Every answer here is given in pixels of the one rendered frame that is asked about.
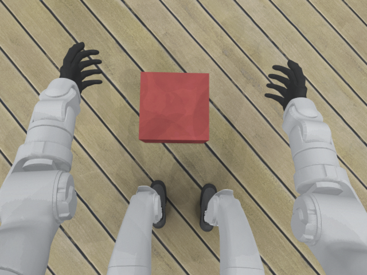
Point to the left robot hand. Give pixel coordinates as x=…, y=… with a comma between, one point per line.
x=72, y=66

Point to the left robot upper arm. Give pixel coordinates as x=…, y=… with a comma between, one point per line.
x=32, y=207

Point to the right robot hand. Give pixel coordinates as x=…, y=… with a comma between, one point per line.
x=295, y=84

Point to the right robot thigh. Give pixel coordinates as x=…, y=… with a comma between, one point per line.
x=239, y=254

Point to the robot left foot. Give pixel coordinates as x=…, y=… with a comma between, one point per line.
x=160, y=188

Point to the robot right forearm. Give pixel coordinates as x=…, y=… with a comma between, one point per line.
x=317, y=168

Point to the robot left forearm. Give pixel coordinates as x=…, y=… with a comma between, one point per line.
x=51, y=129

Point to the right robot upper arm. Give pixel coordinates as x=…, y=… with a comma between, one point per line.
x=334, y=228

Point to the carton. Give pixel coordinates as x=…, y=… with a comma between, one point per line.
x=174, y=107

